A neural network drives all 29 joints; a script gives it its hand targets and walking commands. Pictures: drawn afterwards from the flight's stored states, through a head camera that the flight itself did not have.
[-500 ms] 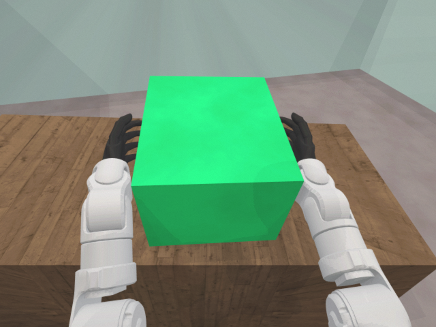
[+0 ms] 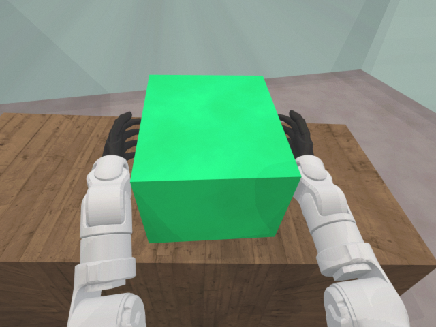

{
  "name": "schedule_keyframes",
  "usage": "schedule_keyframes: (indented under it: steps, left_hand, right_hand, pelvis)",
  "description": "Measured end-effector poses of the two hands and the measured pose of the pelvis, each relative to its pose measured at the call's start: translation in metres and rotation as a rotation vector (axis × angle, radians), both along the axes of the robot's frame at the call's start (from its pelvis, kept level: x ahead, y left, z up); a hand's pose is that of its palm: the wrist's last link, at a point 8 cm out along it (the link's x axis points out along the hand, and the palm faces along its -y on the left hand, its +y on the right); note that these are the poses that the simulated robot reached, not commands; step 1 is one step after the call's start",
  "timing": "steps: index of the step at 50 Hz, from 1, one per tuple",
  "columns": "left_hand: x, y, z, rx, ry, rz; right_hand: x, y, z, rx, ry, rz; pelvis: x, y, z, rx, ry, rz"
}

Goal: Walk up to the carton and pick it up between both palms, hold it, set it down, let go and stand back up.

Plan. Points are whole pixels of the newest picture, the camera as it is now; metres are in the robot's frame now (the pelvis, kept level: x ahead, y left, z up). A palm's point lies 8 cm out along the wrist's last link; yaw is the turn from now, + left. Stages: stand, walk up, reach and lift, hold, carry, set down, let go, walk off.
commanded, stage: hold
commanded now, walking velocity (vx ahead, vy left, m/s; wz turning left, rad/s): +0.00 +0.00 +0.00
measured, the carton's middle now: (210, 153) +0.40 +0.01 +0.15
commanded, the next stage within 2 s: none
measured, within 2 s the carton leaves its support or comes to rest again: neither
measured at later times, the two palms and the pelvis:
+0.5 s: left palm (118, 157) +0.35 +0.17 +0.18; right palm (301, 154) +0.36 -0.15 +0.18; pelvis +0.00 +0.00 +0.00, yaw +0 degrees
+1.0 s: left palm (117, 155) +0.35 +0.17 +0.18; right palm (301, 152) +0.36 -0.15 +0.18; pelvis +0.00 +0.00 +0.00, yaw +0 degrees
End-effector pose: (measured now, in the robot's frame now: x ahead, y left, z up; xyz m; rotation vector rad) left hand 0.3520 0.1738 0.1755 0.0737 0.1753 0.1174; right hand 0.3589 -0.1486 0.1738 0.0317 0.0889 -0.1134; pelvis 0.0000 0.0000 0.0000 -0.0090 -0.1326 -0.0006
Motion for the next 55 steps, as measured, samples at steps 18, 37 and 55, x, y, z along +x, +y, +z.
schedule_keyframes:
  steps: [18,37,55]
  left_hand:
    - [0.004,0.001,-0.001,0.005,-0.001,-0.009]
    - [0.001,-0.005,0.005,0.021,-0.009,0.002]
    - [0.002,0.000,0.004,0.001,-0.006,-0.006]
  right_hand:
    - [0.002,0.001,0.001,0.006,-0.002,-0.009]
    - [0.001,-0.005,-0.002,0.026,-0.012,-0.002]
    - [0.001,0.000,0.006,0.004,-0.010,-0.007]
  pelvis:
    - [0.004,0.006,0.000,-0.003,0.000,-0.001]
    - [0.001,0.001,0.000,-0.001,0.009,0.000]
    - [0.001,0.002,0.000,-0.001,0.002,-0.001]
